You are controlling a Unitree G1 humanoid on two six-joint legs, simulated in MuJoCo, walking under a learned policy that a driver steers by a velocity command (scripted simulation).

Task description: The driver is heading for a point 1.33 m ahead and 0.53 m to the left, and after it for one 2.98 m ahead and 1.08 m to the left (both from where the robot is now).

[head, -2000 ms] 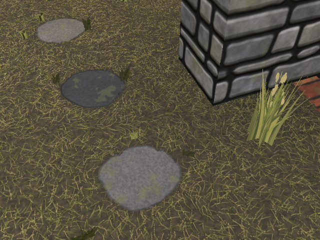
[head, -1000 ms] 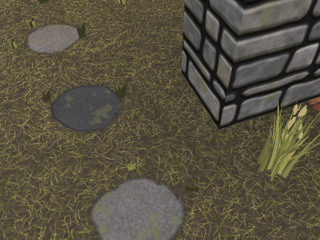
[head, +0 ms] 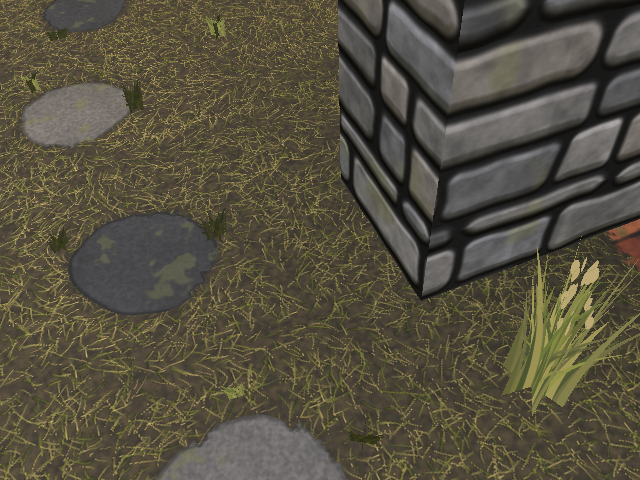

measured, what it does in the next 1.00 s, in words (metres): walks ahead, turning left: right foot, then left foot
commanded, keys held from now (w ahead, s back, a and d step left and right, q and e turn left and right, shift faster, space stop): w+q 0.12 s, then q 0.88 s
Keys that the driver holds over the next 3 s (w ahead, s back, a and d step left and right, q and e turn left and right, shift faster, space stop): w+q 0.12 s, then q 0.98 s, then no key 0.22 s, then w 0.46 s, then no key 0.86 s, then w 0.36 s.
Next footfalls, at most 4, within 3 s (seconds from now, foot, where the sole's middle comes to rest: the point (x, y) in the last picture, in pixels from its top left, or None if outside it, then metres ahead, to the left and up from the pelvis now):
0.06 right None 0.14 -0.16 -0.77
0.56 left None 0.28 0.09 -0.77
0.98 right None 0.35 -0.12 -0.77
1.38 left None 0.17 0.07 -0.77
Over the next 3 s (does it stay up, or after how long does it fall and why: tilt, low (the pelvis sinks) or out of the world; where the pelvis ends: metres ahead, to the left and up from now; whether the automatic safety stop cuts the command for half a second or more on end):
stays up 0.46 0.18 0.00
